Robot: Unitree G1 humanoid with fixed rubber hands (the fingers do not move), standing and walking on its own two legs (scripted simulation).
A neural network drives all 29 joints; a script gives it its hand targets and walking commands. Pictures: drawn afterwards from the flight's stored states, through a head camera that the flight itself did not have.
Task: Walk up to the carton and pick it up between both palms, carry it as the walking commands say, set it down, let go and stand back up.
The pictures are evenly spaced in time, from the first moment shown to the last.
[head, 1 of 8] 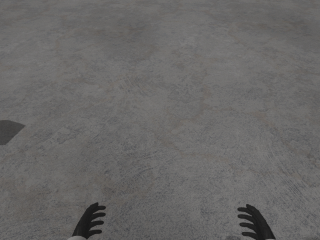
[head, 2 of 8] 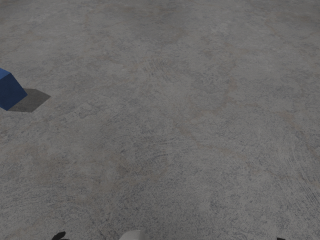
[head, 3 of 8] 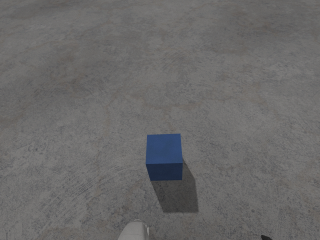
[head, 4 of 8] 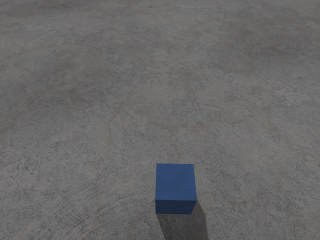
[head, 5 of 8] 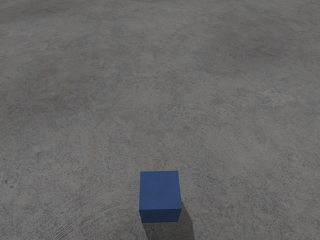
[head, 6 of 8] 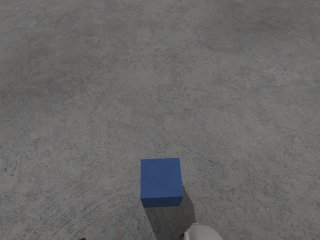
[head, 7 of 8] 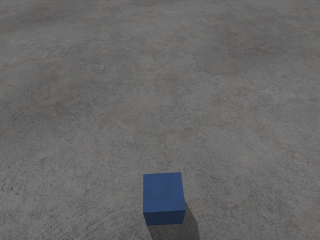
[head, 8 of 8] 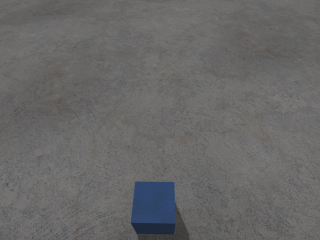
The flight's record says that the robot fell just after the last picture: no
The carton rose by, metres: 0.00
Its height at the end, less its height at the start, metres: +0.00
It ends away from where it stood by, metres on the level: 0.00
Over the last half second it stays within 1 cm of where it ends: yes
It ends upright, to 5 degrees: yes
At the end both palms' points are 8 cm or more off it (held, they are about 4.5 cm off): yes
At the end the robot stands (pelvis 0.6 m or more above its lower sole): yes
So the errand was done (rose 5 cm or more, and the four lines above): no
